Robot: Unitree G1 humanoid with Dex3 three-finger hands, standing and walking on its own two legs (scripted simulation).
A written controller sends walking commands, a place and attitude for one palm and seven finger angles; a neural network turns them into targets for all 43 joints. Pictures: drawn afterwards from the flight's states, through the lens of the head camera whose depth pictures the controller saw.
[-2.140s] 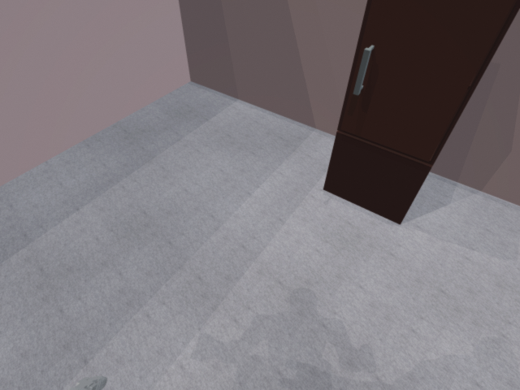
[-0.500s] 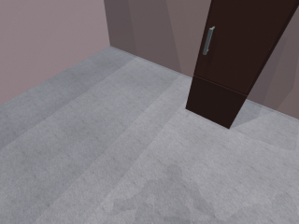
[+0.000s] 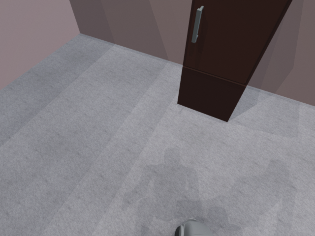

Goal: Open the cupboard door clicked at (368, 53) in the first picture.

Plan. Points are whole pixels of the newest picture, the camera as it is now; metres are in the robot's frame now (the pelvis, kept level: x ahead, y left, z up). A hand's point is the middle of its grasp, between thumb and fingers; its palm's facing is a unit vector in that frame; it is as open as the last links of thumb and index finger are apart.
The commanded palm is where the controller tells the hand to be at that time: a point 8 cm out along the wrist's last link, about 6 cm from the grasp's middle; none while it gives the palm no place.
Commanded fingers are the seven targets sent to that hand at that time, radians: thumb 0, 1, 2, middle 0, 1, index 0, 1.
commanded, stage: walk to a spot facing it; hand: left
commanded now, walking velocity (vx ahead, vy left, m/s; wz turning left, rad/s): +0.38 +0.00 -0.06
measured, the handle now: (197, 24) +1.09 -0.20 -0.04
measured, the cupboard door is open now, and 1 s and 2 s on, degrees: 0 0 0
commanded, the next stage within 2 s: turn to face it in 0.28 s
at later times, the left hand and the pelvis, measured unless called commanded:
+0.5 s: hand (102, 229) +0.16 +0.17 -0.19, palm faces +0.15 -0.98 -0.12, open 7.3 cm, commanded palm none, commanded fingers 0.00 0.90 0.90 -0.20 -0.30 -0.20 -0.30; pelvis +0.22 +0.01 -0.01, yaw +3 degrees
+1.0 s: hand (108, 153) +0.39 +0.18 -0.15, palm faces -0.17 -0.94 -0.28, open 7.4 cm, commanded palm none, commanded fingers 0.00 0.90 0.90 -0.20 -0.30 -0.20 -0.30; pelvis +0.27 -0.01 -0.01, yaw -13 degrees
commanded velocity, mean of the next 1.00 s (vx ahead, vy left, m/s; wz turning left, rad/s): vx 0.10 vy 0.00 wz -0.27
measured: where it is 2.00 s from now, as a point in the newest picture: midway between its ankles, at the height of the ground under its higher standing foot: (165, 209)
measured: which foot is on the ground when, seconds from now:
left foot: down 0.00-0.04, up 0.06-0.46, down 0.48-1.00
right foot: up 0.00-0.02, down 0.04-0.50, up 0.52-0.98, down 1.00-1.00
